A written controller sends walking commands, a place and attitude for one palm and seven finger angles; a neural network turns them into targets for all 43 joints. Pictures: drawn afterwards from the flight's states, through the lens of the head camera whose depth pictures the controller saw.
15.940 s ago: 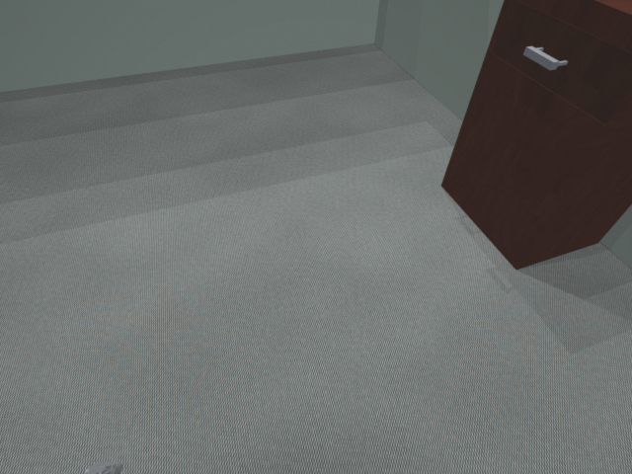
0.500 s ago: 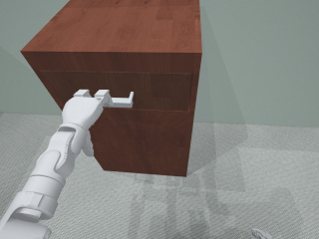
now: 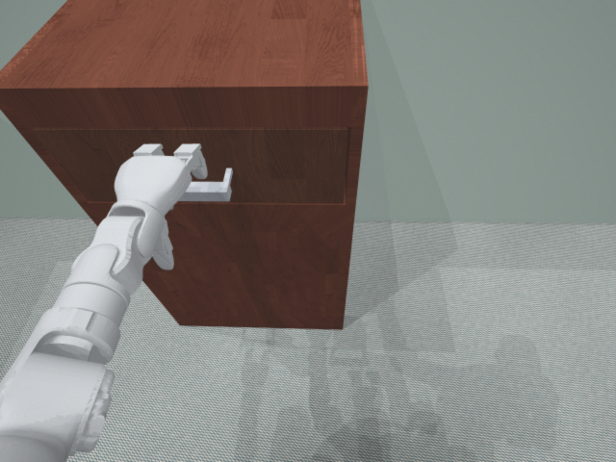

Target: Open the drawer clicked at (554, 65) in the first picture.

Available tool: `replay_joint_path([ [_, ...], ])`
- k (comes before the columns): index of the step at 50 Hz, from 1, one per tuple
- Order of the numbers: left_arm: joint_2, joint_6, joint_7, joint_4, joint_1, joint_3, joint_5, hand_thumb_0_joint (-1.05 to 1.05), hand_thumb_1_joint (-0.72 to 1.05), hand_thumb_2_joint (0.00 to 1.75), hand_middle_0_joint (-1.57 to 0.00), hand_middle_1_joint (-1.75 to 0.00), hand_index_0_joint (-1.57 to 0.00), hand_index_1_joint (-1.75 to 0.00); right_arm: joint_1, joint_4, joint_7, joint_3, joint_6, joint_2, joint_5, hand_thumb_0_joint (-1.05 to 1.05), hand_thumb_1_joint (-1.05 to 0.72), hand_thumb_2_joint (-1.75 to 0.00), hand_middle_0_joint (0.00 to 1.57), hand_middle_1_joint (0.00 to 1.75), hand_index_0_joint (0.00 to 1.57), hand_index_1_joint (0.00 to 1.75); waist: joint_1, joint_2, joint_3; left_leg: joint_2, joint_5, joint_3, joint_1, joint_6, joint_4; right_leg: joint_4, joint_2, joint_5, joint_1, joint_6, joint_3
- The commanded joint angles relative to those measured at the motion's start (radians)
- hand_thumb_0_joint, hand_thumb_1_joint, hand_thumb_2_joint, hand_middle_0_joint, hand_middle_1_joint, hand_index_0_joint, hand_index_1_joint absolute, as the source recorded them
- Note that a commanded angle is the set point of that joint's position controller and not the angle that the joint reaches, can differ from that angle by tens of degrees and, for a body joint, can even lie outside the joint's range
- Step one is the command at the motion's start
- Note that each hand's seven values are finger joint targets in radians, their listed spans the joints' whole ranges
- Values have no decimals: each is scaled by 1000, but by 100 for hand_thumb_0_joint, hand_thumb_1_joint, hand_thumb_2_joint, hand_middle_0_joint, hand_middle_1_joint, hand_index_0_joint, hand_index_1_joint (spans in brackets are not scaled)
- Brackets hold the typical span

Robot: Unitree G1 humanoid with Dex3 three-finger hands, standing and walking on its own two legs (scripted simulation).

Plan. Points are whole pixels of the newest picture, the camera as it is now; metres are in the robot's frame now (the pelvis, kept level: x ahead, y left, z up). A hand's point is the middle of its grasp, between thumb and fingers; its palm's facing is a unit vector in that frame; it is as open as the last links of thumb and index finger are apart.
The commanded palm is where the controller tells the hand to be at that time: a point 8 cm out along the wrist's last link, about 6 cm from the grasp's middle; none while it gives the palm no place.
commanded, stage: move the hooked fingers above the handle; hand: left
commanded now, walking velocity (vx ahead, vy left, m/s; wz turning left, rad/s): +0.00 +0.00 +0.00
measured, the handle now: (197, 182) +0.56 +0.21 +0.00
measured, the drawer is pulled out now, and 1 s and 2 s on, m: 0.00 0.00 0.00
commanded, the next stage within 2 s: lower the fingers behind the handle in 1.00 s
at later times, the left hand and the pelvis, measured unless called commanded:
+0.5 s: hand (179, 185) +0.50 +0.21 +0.05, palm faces -0.05 -0.04 -1.00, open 13.8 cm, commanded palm +0.48 +0.21 +0.11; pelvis +0.00 +0.01 -0.01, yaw -2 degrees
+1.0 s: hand (176, 186) +0.49 +0.21 +0.06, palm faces -0.05 -0.02 -1.00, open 13.8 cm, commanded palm +0.48 +0.21 +0.11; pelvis +0.00 +0.01 -0.01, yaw -1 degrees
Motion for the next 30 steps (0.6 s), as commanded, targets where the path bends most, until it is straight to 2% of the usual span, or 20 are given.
replay_joint_path([
  [1,264,13,77,-118,-508,114,7,0,-50,30,-30,-120,-30,-120,74,-73,-6,-43,-23,-133,-5,0,-90,-90,20,30,20,30,-27,-55,-363,-56,318,0,171,50,-7,-51,52,372,118,-27,16],
  [5,291,36,91,-39,-579,117,26,0,-50,30,-30,-120,-30,-120,100,-65,-10,-41,-25,-138,-5,0,-90,-90,20,30,20,30,-48,-46,-383,-57,307,4,137,50,8,-41,53,374,107,-25,20],
  [7,267,45,89,-15,-610,91,27,0,-50,30,-30,-120,-30,-120,114,-63,-10,-42,-29,-139,-7,0,-90,-90,20,30,20,30,-62,-37,-395,-54,300,4,139,51,13,-41,54,367,93,-22,21],
  [9,281,41,78,7,-620,102,25,0,-50,30,-30,-120,-30,-120,133,-62,-10,-44,-31,-143,-9,0,-90,-90,20,30,20,30,-62,-25,-424,-54,320,4,138,51,22,-35,55,390,105,-23,23],
  [13,291,25,62,44,-638,105,24,0,-50,30,-30,-120,-30,-120,159,-54,-13,-44,-33,-148,-13,0,-90,-90,20,30,20,30,-75,-37,-425,-52,333,3,116,52,37,-29,57,409,95,-21,24],
  [15,316,20,63,80,-621,123,31,0,-50,30,-30,-120,-30,-120,172,-53,-15,-44,-32,-152,-13,0,-90,-90,20,30,20,30,-74,-33,-413,-49,323,3,97,52,41,-25,60,397,76,-21,24],
  [16,320,15,64,69,-631,122,34,0,-50,30,-30,-120,-30,-120,174,-51,-16,-44,-31,-153,-14,0,-90,-90,20,30,20,30,-75,-36,-422,-47,324,3,95,52,45,-21,59,397,72,-20,25],
  [17,326,7,68,42,-639,128,37,0,-50,30,-30,-120,-30,-120,176,-53,-14,-47,-32,-151,-17,0,-90,-90,20,30,20,30,-68,-1,-443,-46,335,6,107,51,47,-17,60,399,72,-22,26],
  [18,328,1,71,40,-622,142,35,0,-50,30,-30,-120,-30,-120,180,-56,-12,-48,-32,-150,-19,0,-90,-90,20,30,20,30,-60,-11,-464,-46,369,2,115,51,53,-11,64,415,82,-25,22],
  [20,295,0,78,42,-631,116,34,0,-50,30,-30,-120,-30,-120,188,-50,-8,-52,-33,-150,-20,0,-90,-90,20,30,20,30,-71,9,-445,-40,371,3,126,49,58,-11,66,400,44,-24,19],
  [21,329,0,85,41,-619,148,36,0,-50,30,-30,-120,-30,-120,193,-50,-6,-53,-31,-153,-21,0,-90,-90,20,30,20,30,-60,6,-451,-39,369,0,122,48,56,-7,69,389,49,-26,17],
  [22,334,-2,90,24,-627,150,37,0,-50,30,-30,-120,-30,-120,192,-53,-5,-53,-30,-155,-23,0,-90,-90,20,30,20,30,-58,19,-473,-39,375,0,129,48,57,-4,69,391,55,-26,18],
  [23,354,-2,95,23,-617,173,38,0,-50,30,-30,-120,-30,-120,192,-54,-5,-53,-29,-155,-23,0,-90,-90,20,30,20,30,-54,-5,-485,-40,394,-1,127,51,63,-2,71,404,66,-28,16],
  [25,312,10,106,20,-640,134,44,0,-50,30,-30,-120,-30,-120,191,-48,-3,-55,-27,-153,-21,0,-90,-90,20,30,20,30,-69,20,-453,-36,388,-3,132,48,61,-3,72,385,28,-26,11],
  [28,291,12,114,-36,-674,123,39,0,-50,30,-30,-120,-30,-120,193,-47,3,-59,-28,-155,-25,0,-90,-90,20,30,20,30,-70,45,-506,-28,444,-17,204,45,66,0,77,375,12,-30,3],
  [29,266,18,114,-30,-657,108,36,0,-50,30,-30,-120,-30,-120,193,-45,6,-63,-28,-151,-25,0,-90,-90,20,30,20,30,-69,68,-513,-27,450,-16,222,43,68,-3,78,371,2,-28,4],
  [30,260,26,113,-15,-647,106,33,0,-50,30,-30,-120,-30,-120,193,-39,7,-63,-26,-152,-23,0,-90,-90,20,30,20,30,-74,51,-480,-25,439,-15,217,44,66,-10,79,364,-6,-28,1],
])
